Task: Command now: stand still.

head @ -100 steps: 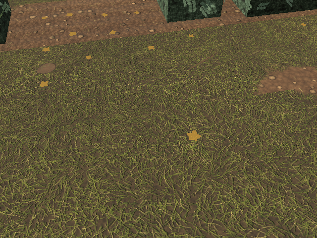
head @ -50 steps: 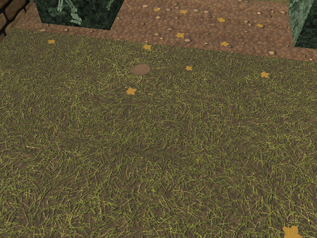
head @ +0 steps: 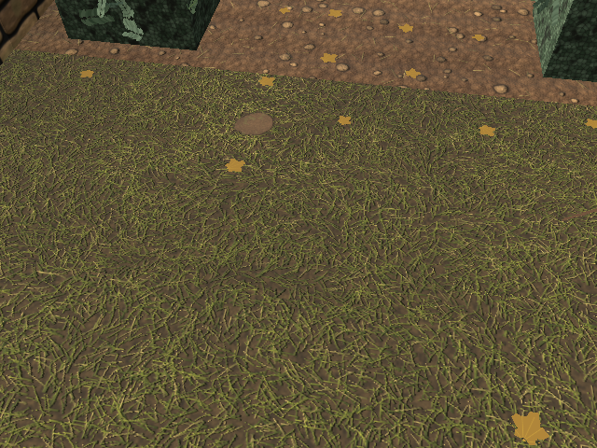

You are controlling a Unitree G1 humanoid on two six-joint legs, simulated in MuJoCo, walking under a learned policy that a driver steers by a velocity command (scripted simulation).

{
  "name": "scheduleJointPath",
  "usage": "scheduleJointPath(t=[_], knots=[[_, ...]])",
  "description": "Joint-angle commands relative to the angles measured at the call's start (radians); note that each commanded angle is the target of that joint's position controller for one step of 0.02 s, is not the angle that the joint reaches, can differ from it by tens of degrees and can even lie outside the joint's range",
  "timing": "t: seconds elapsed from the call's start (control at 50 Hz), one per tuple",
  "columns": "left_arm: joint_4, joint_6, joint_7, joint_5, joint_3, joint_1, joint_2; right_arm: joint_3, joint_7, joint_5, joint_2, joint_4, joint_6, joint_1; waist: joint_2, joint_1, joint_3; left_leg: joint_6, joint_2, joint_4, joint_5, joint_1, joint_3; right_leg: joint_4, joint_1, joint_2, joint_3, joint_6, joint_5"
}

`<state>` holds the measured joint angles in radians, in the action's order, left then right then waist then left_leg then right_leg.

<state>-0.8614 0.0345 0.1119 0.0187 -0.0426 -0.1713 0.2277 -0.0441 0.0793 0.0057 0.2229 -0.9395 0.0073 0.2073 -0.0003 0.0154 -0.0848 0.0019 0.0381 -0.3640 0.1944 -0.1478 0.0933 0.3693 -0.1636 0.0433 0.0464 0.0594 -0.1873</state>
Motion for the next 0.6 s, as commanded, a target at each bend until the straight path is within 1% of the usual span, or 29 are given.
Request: scheduleJointPath(t=[0.02,0.36,0.42,0.6], knots=[[0.037,0.007,-0.002,0.0,-0.024,-0.01,0.109,-0.023,-0.002,0.0,0.099,0.022,-0.006,0.024,0.006,-0.001,0.065,-0.014,-0.021,0.079,-0.042,-0.092,-0.014,-0.064,0.12,-0.071,-0.061,-0.042,0.119],[-0.057,-0.016,-0.001,0.005,-0.013,-0.071,0.086,-0.028,0.001,0.002,0.076,-0.06,0.008,0.017,0.003,-0.004,0.058,-0.02,-0.016,0.11,-0.085,-0.066,-0.027,-0.093,0.143,-0.058,-0.053,-0.031,0.163],[-0.074,-0.02,-0.003,0.005,-0.011,-0.086,0.08,-0.026,-0.004,0.003,0.073,-0.072,0.009,0.017,0.003,-0.004,0.054,-0.022,-0.013,0.114,-0.089,-0.062,-0.029,-0.098,0.137,-0.055,-0.049,-0.031,0.151],[-0.116,-0.031,-0.002,0.009,-0.005,-0.118,0.064,-0.021,-0.001,0.002,0.062,-0.108,0.016,0.031,0.002,-0.004,0.054,-0.024,-0.009,0.123,-0.116,-0.054,-0.031,-0.103,0.139,-0.051,-0.044,-0.03,0.174]])
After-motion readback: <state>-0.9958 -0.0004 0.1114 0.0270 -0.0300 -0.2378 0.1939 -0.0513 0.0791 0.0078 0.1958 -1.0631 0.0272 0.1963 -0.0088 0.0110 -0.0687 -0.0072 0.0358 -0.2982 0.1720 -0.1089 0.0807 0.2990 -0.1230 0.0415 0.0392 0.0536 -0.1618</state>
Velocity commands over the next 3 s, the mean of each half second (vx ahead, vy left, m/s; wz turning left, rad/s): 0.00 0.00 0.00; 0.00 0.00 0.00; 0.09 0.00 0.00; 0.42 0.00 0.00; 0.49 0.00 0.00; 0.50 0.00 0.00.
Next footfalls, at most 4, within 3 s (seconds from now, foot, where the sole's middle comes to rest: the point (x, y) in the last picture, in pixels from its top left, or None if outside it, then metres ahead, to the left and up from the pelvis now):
2.02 right None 0.47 -0.08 -0.96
2.42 left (250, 352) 0.78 0.16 -0.96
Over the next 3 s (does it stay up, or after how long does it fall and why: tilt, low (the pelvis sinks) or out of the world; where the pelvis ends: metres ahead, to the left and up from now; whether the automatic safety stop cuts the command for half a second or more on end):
stays up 0.90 0.04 -0.23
